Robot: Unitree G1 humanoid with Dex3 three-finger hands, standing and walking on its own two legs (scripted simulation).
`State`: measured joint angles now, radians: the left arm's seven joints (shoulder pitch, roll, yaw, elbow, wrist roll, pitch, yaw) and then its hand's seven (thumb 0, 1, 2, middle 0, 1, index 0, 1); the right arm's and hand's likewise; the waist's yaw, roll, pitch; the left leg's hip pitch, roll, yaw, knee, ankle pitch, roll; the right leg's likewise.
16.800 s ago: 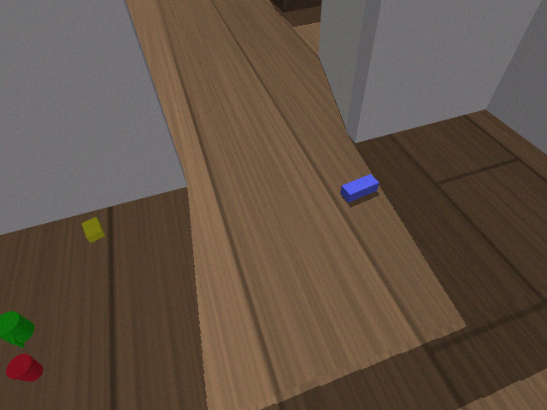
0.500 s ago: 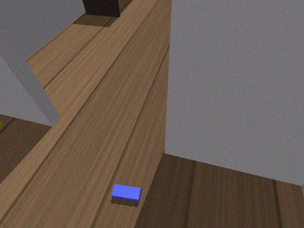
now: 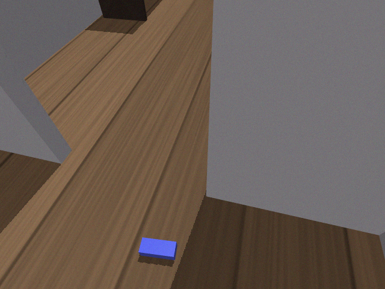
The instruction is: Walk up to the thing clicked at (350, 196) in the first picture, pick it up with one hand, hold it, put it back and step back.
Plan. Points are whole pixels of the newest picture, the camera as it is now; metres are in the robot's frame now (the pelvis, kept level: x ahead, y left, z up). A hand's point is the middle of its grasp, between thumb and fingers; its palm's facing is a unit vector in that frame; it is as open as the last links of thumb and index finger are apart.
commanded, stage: stand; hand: left
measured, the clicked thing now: (158, 248) +0.41 +0.22 -0.76
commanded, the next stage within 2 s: none
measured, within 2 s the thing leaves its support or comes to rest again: neither
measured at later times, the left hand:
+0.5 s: hand out of the picture +0.08 +0.25 -0.16, palm faces +0.00 -0.94 -0.34, open 7.4 cm
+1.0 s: hand out of the picture +0.07 +0.25 -0.16, palm faces -0.01 -0.94 -0.34, open 7.4 cm
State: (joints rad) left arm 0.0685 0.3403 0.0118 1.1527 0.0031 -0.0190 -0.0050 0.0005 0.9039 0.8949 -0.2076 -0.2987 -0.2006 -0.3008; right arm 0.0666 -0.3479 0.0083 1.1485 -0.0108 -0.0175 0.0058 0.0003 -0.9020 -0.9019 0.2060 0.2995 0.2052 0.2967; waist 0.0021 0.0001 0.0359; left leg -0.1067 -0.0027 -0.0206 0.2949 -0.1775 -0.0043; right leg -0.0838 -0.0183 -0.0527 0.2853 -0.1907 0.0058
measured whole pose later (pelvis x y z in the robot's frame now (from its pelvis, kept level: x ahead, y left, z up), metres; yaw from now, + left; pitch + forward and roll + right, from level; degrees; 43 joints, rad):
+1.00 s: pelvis +0.00 +0.00 +0.00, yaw +0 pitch -1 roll +0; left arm 0.11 0.34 0.00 1.15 0.00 -0.02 -0.01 0.00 0.90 0.89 -0.21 -0.30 -0.20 -0.30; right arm 0.10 -0.35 0.01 1.15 -0.01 -0.02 0.01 0.00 -0.90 -0.90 0.21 0.30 0.21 0.30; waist 0.00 0.00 0.04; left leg -0.09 0.00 -0.02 0.28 -0.17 0.00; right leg -0.07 -0.02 -0.05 0.29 -0.19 0.01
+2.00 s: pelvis +0.00 +0.00 +0.00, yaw -1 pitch -1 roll +0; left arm 0.12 0.35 0.00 1.14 0.01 -0.01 -0.01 0.00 0.90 0.90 -0.21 -0.30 -0.20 -0.30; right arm 0.12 -0.35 0.01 1.13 -0.01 -0.01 0.01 0.00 -0.90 -0.90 0.21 0.30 0.21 0.30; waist 0.00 0.00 0.04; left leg -0.09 0.00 -0.01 0.29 -0.17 0.00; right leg -0.08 -0.02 -0.04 0.29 -0.19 0.01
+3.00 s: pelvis -0.02 +0.01 -0.04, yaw -2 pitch +10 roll -1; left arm 0.02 0.32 0.13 0.90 0.14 0.09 -0.01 0.00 0.02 0.95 -0.09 -0.96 -0.10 -0.94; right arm 0.26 -0.25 -0.02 0.70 0.03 -0.02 -0.01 0.00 -0.92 -0.90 0.21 0.30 0.21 0.30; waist -0.03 0.01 -0.04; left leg -0.55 0.01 0.01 0.74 -0.36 0.00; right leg -0.53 -0.01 -0.02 0.72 -0.35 0.00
